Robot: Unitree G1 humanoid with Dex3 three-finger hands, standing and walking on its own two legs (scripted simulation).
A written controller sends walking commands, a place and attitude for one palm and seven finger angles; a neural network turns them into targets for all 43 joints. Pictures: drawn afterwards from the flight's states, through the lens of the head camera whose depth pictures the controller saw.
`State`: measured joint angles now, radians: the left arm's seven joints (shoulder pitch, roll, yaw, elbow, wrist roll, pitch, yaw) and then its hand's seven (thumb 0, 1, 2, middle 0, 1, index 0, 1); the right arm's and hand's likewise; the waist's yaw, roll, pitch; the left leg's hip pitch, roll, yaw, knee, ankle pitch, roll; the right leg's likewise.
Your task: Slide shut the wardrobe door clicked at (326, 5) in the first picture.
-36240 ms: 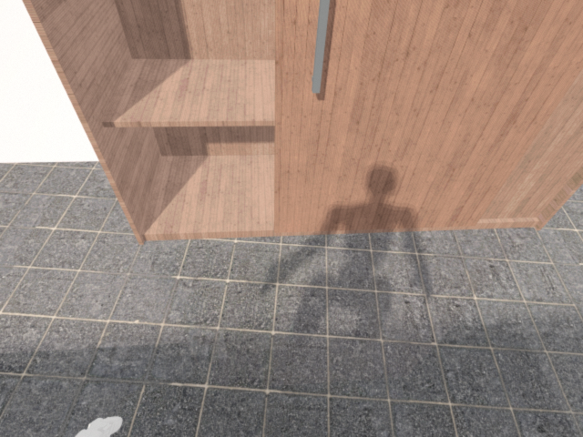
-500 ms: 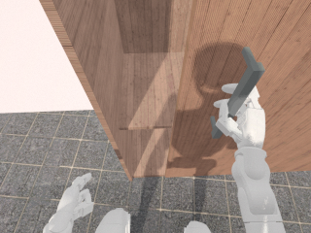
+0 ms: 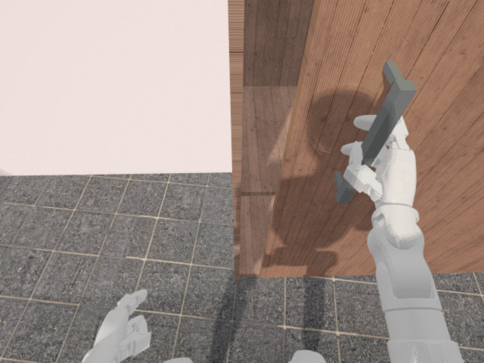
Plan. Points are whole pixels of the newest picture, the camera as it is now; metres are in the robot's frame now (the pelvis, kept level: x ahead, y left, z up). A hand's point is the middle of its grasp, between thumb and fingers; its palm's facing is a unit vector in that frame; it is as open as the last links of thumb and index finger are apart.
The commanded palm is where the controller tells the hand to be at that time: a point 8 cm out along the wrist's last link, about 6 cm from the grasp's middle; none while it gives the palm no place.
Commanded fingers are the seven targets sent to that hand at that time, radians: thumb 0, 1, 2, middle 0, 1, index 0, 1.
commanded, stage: step sideways, sliding the door along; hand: right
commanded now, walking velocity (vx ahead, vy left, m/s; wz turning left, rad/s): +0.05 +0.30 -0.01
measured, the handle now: (362, 145) +0.41 -0.20 +0.12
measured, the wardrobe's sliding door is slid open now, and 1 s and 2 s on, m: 0.08 0.00 0.00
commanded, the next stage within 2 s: stop walking and hold the door there in 0.56 s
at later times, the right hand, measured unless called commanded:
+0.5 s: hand (296, 168) +0.36 -0.09 +0.13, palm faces +0.26 +0.96 -0.08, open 6.0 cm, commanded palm +0.33 -0.06 +0.12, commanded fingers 0.00 -0.90 -0.90 0.45 1.40 0.45 1.40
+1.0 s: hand (298, 168) +0.36 -0.09 +0.12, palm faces +0.33 +0.92 -0.20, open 5.9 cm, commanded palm +0.33 -0.12 +0.13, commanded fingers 0.00 -0.90 -0.90 0.45 1.40 0.45 1.40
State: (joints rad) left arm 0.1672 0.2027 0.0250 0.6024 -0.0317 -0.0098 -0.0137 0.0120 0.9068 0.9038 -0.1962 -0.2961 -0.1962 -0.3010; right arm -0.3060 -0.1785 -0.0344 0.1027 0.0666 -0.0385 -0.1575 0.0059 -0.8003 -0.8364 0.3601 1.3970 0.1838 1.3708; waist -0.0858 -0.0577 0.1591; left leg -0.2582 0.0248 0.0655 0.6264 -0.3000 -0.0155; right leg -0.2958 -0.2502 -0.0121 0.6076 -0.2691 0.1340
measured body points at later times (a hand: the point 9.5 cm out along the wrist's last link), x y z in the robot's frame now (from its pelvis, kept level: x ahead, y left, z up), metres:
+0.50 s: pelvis +0.00 +0.09 +0.00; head +0.04 +0.10 +0.45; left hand +0.18 +0.31 -0.11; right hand +0.34 -0.14 +0.13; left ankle +0.00 +0.17 -0.72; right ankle -0.02 -0.11 -0.73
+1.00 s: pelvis +0.01 +0.13 +0.01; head +0.04 +0.15 +0.46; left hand +0.19 +0.38 -0.08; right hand +0.34 -0.14 +0.14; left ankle +0.00 +0.21 -0.73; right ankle -0.01 -0.03 -0.72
